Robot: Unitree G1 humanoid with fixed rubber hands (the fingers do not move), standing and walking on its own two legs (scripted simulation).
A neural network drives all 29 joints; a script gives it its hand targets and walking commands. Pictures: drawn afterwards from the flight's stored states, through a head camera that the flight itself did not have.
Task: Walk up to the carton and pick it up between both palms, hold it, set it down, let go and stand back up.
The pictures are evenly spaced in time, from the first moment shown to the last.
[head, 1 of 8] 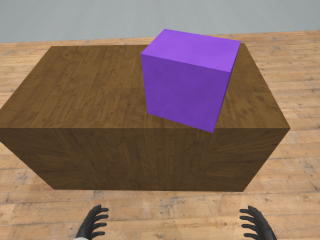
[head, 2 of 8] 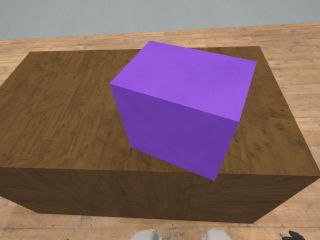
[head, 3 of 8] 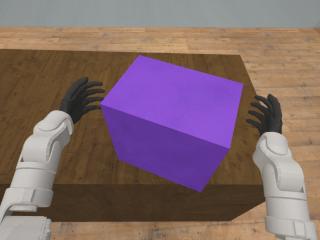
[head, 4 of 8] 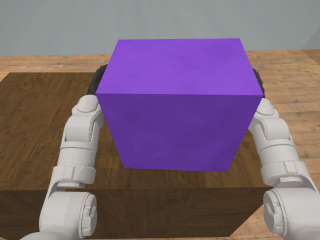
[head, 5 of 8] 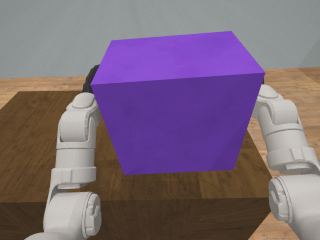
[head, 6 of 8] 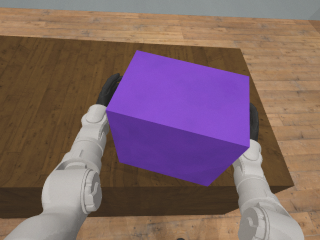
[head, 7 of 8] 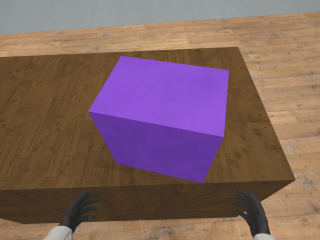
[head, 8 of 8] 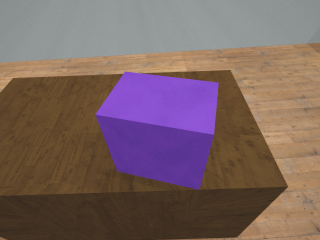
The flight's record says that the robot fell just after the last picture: no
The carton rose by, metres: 0.20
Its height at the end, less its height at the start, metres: +0.00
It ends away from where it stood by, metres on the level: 0.01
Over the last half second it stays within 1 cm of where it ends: yes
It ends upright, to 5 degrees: yes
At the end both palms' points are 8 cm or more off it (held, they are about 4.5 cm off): yes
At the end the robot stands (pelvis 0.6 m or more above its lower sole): yes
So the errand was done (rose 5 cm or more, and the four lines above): yes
